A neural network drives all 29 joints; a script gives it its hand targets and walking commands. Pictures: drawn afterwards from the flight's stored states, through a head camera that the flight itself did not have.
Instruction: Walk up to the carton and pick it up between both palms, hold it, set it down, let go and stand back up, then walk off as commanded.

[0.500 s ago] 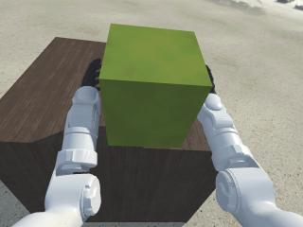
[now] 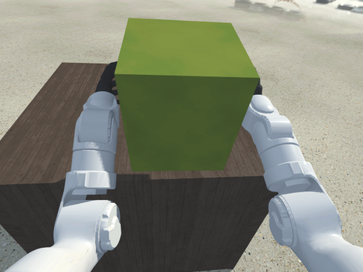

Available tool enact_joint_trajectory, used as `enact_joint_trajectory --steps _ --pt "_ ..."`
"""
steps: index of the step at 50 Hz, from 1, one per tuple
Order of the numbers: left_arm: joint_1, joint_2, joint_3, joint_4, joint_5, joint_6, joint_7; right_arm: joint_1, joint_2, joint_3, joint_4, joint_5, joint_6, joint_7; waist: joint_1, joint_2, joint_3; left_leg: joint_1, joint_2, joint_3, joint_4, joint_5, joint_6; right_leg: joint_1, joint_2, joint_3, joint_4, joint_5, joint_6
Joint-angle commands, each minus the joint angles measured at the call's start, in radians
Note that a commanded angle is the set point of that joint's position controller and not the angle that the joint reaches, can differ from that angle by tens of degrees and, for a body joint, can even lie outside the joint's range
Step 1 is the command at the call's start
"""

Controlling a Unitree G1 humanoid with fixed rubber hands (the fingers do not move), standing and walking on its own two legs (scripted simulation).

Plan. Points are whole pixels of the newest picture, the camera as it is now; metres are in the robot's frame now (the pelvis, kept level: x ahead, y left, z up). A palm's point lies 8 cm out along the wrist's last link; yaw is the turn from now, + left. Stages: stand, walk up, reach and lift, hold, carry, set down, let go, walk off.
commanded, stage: reach and lift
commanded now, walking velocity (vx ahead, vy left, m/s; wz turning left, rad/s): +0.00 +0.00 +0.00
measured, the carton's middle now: (179, 99) +0.40 +0.00 +0.23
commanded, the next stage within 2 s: hold in 1.12 s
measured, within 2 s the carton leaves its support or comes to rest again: neither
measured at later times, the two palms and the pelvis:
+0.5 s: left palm (106, 80) +0.39 +0.15 +0.27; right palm (260, 73) +0.38 -0.15 +0.30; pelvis -0.01 -0.02 +0.00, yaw +0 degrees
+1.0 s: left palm (103, 71) +0.39 +0.15 +0.29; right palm (261, 67) +0.39 -0.15 +0.31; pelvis +0.02 -0.02 +0.00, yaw +1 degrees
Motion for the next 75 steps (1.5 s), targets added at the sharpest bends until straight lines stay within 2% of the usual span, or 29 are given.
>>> enact_joint_trajectory --steps 1,4,5,6,9,11,14,16,23,25,26,27,28,29,33,34,39,41,46,49,52,58,63,66,68,70,71,73,75 --pt "-0.86 -0.582 -0.371 -0.066 -0.175 -0.077 -0.152 -0.945 0.571 0.265 -0.275 0.102 0.009 0.118 -0.009 0.065 -0.443 0.088 -0.046 -0.002 -0.045 0.262 -0.052 0.067 0.074 -0.001 -0.017 0.195 0.023" --pt "-0.858 -0.537 -0.276 0.004 -0.123 -0.061 -0.175 -0.91 0.572 0.23 -0.167 0.11 0.053 0.119 0.008 0.04 -0.362 0.037 -0.047 0.011 -0.083 0.14 -0.031 0.067 0.062 0.012 -0.028 0.114 0.024" --pt "-0.898 -0.544 -0.278 -0.009 -0.128 -0.062 -0.179 -0.937 0.576 0.217 -0.167 0.111 0.056 0.119 0.0 0.052 -0.386 0.037 -0.049 0.012 -0.084 0.131 -0.036 0.071 0.06 0.011 -0.025 0.113 0.024" --pt "-0.927 -0.534 -0.266 0.001 -0.129 -0.065 -0.181 -0.986 0.589 0.22 -0.172 0.124 0.059 0.118 0.014 0.048 -0.401 0.025 -0.051 0.012 -0.085 0.126 -0.031 0.077 0.063 0.013 -0.029 0.1 0.024" --pt "-1.015 -0.547 -0.308 -0.03 -0.167 -0.073 -0.178 -1.014 0.588 0.207 -0.187 0.153 0.074 0.109 -0.014 0.1 -0.475 0.049 -0.054 0.005 -0.063 0.177 -0.05 0.062 0.069 0.017 -0.019 0.157 0.025" --pt "-1.036 -0.542 -0.307 -0.018 -0.177 -0.077 -0.171 -1.013 0.589 0.21 -0.157 0.167 0.088 0.106 -0.013 0.11 -0.473 0.051 -0.053 0.003 -0.057 0.177 -0.054 0.046 0.071 0.019 -0.017 0.155 0.026" --pt "-1.043 -0.512 -0.238 0.085 -0.14 -0.071 -0.176 -1.02 0.572 0.171 -0.064 0.158 0.113 0.111 0.001 0.118 -0.372 -0.012 -0.052 0.005 -0.082 0.086 -0.044 0.014 0.061 0.026 -0.032 0.056 0.026" --pt "-1.035 -0.507 -0.218 0.114 -0.146 -0.069 -0.185 -1.02 0.558 0.138 -0.041 0.149 0.12 0.11 -0.009 0.11 -0.349 -0.04 -0.051 0.003 -0.096 0.034 -0.041 0.013 0.056 0.03 -0.034 0.021 0.025" --pt "-1.123 -0.5 -0.224 0.102 -0.194 -0.084 -0.186 -1.085 0.55 0.149 -0.063 0.188 0.133 0.093 -0.008 0.121 -0.484 0.003 -0.058 0.001 -0.061 0.146 -0.052 0.042 0.065 0.034 -0.027 0.11 0.036" --pt "-1.106 -0.514 -0.237 0.085 -0.21 -0.08 -0.183 -1.066 0.548 0.161 -0.085 0.202 0.143 0.086 -0.024 0.125 -0.506 0.016 -0.056 -0.003 -0.051 0.189 -0.058 0.062 0.067 0.034 -0.017 0.16 0.036" --pt "-1.122 -0.502 -0.219 0.109 -0.204 -0.078 -0.186 -1.104 0.552 0.171 -0.097 0.209 0.146 0.086 -0.005 0.102 -0.489 -0.005 -0.059 -0.007 -0.051 0.181 -0.048 0.061 0.07 0.03 -0.019 0.147 0.037" --pt "-1.13 -0.509 -0.234 0.08 -0.211 -0.078 -0.182 -1.09 0.545 0.171 -0.097 0.217 0.151 0.084 -0.014 0.125 -0.507 -0.002 -0.059 -0.006 -0.052 0.176 -0.053 0.059 0.069 0.033 -0.017 0.137 0.036" --pt "-1.143 -0.496 -0.223 0.064 -0.218 -0.079 -0.182 -1.095 0.569 0.187 -0.107 0.225 0.158 0.081 -0.003 0.099 -0.525 0.003 -0.063 -0.01 -0.045 0.2 -0.048 0.074 0.069 0.03 -0.009 0.173 0.043" --pt "-1.127 -0.501 -0.219 0.085 -0.211 -0.074 -0.184 -1.106 0.555 0.179 -0.11 0.23 0.163 0.078 -0.005 0.111 -0.508 0.001 -0.063 -0.009 -0.048 0.191 -0.048 0.069 0.07 0.032 -0.016 0.158 0.04" --pt "-1.142 -0.493 -0.237 0.007 -0.24 -0.064 -0.186 -1.098 0.562 0.217 -0.18 0.266 0.189 0.059 -0.004 0.106 -0.582 0.037 -0.068 -0.014 -0.017 0.308 -0.053 0.116 0.076 0.033 0.004 0.292 0.049" --pt "-1.114 -0.496 -0.257 -0.014 -0.248 -0.056 -0.185 -1.072 0.559 0.225 -0.198 0.276 0.195 0.052 -0.017 0.117 -0.599 0.049 -0.068 -0.017 -0.01 0.335 -0.061 0.129 0.075 0.033 0.009 0.333 0.049" --pt "-1.093 -0.479 -0.241 -0.038 -0.227 -0.017 -0.202 -1.027 0.537 0.227 -0.199 0.301 0.239 0.039 -0.023 0.128 -0.529 0.05 -0.069 -0.021 -0.015 0.354 -0.07 0.126 0.077 0.029 0.016 0.353 0.051" --pt "-1.088 -0.468 -0.253 -0.067 -0.232 -0.007 -0.212 -0.999 0.528 0.224 -0.204 0.302 0.254 0.033 -0.042 0.13 -0.518 0.051 -0.069 -0.025 -0.019 0.349 -0.076 0.134 0.071 0.032 0.015 0.376 0.051" --pt "-1.056 -0.463 -0.255 -0.127 -0.229 0.024 -0.217 -1.014 0.53 0.265 -0.276 0.35 0.281 0.024 -0.024 0.134 -0.538 0.078 -0.072 -0.024 0.005 0.471 -0.088 0.17 0.09 0.027 0.037 0.497 0.052" --pt "-1.025 -0.451 -0.219 -0.07 -0.214 0.043 -0.229 -1.021 0.516 0.251 -0.277 0.344 0.302 0.026 -0.016 0.1 -0.48 0.049 -0.065 -0.028 -0.008 0.423 -0.081 0.158 0.091 0.029 0.034 0.444 0.05" --pt "-1.073 -0.464 -0.24 -0.092 -0.23 0.051 -0.235 -1.037 0.502 0.23 -0.254 0.344 0.309 0.033 -0.028 0.131 -0.469 0.046 -0.053 -0.034 -0.018 0.403 -0.093 0.132 0.095 0.026 0.03 0.382 0.037" --pt "-1.143 -0.447 -0.203 -0.026 -0.229 0.042 -0.222 -1.114 0.532 0.206 -0.208 0.341 0.314 0.052 0.012 0.102 -0.469 -0.001 -0.05 -0.029 -0.035 0.302 -0.074 0.095 0.097 0.033 0.012 0.259 0.03" --pt "-1.158 -0.424 -0.174 0.022 -0.213 0.037 -0.22 -1.128 0.544 0.19 -0.146 0.329 0.324 0.056 0.027 0.091 -0.464 -0.036 -0.057 -0.018 -0.046 0.245 -0.062 0.086 0.087 0.042 0.007 0.224 0.037" --pt "-1.182 -0.41 -0.153 0.086 -0.211 0.035 -0.225 -1.133 0.529 0.142 -0.082 0.304 0.325 0.059 0.018 0.091 -0.44 -0.083 -0.055 -0.018 -0.069 0.137 -0.054 0.058 0.072 0.051 -0.008 0.126 0.038" --pt "-1.173 -0.409 -0.158 0.109 -0.22 0.034 -0.233 -1.137 0.509 0.125 -0.077 0.289 0.327 0.054 0.005 0.091 -0.448 -0.091 -0.055 -0.012 -0.073 0.116 -0.058 0.063 0.068 0.057 -0.011 0.111 0.036" --pt "-1.174 -0.402 -0.133 0.157 -0.217 0.033 -0.239 -1.177 0.511 0.117 -0.073 0.288 0.327 0.052 0.014 0.074 -0.439 -0.107 -0.056 -0.013 -0.074 0.095 -0.049 0.051 0.063 0.061 -0.021 0.084 0.039" --pt "-1.188 -0.4 -0.127 0.158 -0.216 0.03 -0.239 -1.19 0.511 0.113 -0.067 0.289 0.324 0.052 0.018 0.079 -0.451 -0.115 -0.057 -0.014 -0.08 0.084 -0.046 0.05 0.059 0.063 -0.022 0.058 0.041" --pt "-1.228 -0.41 -0.153 0.139 -0.233 0.024 -0.237 -1.178 0.496 0.093 -0.046 0.285 0.325 0.05 -0.008 0.111 -0.466 -0.105 -0.058 -0.015 -0.075 0.086 -0.059 0.051 0.057 0.06 -0.016 0.071 0.037" --pt "-1.246 -0.413 -0.152 0.146 -0.243 0.018 -0.233 -1.193 0.503 0.091 -0.039 0.284 0.322 0.048 -0.001 0.113 -0.48 -0.106 -0.059 -0.017 -0.068 0.098 -0.057 0.048 0.055 0.062 -0.012 0.08 0.039"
